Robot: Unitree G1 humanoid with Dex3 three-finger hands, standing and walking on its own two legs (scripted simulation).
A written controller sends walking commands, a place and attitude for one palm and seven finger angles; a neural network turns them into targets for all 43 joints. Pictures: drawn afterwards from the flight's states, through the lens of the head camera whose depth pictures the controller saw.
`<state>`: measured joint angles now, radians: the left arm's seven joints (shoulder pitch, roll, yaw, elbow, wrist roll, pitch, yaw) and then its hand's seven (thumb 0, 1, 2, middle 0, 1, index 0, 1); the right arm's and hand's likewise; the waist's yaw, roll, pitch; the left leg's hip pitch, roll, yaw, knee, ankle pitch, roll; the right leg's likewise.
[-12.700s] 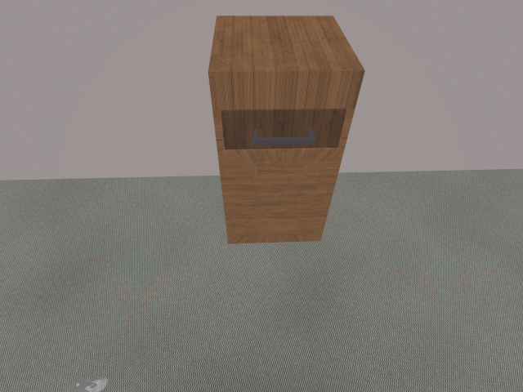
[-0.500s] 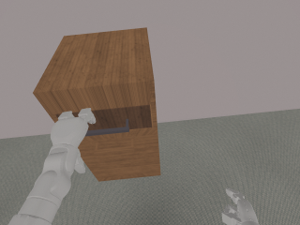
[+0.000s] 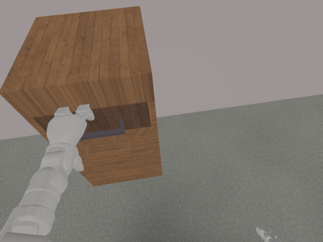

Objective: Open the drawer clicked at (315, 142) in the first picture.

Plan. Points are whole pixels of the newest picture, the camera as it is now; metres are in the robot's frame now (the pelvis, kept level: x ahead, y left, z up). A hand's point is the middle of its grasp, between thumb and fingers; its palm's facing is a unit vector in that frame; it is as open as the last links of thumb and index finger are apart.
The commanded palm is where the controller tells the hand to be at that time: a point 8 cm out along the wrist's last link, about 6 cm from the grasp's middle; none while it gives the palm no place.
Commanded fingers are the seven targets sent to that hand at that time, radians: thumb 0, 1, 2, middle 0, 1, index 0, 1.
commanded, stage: move the hooked fingers above the handle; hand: left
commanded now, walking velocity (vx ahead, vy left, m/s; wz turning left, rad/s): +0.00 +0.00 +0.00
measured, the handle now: (97, 130) +0.48 +0.27 -0.11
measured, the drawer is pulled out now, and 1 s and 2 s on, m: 0.00 0.00 0.00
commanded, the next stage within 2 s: lower the fingers behind the handle in 1.82 s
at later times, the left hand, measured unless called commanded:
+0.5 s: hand (83, 135) +0.41 +0.27 -0.03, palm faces -0.01 -0.05 -1.00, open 13.8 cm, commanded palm +0.39 +0.27 +0.03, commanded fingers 0.00 -0.50 0.30 -0.30 -1.20 -0.30 -1.20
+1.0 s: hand (91, 133) +0.44 +0.27 -0.07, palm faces -0.05 -0.02 -1.00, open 13.8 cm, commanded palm +0.42 +0.26 -0.01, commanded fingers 0.00 -0.50 0.30 -0.30 -1.20 -0.30 -1.20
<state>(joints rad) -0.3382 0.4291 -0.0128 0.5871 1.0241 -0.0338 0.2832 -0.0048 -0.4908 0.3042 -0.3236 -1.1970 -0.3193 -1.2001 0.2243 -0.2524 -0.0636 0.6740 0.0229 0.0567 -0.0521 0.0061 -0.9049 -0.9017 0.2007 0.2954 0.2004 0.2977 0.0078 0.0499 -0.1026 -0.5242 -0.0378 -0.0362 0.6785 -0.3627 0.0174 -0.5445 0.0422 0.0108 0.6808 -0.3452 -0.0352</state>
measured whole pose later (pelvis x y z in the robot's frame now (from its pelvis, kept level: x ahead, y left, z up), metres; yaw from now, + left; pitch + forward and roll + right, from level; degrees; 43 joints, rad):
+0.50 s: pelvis +0.00 +0.03 -0.02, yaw -1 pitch +18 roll -2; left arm -0.52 0.39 -0.01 0.88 1.09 0.00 0.45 0.00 -0.49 0.30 -0.32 -1.20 -0.32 -1.20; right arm 0.28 -0.24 -0.07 0.69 -0.01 0.08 0.01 0.00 -0.90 -0.90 0.20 0.30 0.20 0.30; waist -0.05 0.05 -0.16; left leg -0.73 -0.05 -0.02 0.84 -0.42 0.06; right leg -0.73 0.03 0.02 0.79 -0.38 0.01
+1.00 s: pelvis -0.02 +0.02 -0.04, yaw -2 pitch +24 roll -2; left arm -0.70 0.46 0.05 1.09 1.10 0.01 0.48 0.00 -0.49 0.30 -0.33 -1.21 -0.33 -1.21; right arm 0.33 -0.26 -0.06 0.73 -0.03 0.08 0.02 0.00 -0.90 -0.90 0.20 0.30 0.20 0.30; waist -0.11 0.06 -0.18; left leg -0.95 -0.02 -0.02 0.99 -0.46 0.04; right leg -0.95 0.06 0.01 0.93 -0.41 -0.01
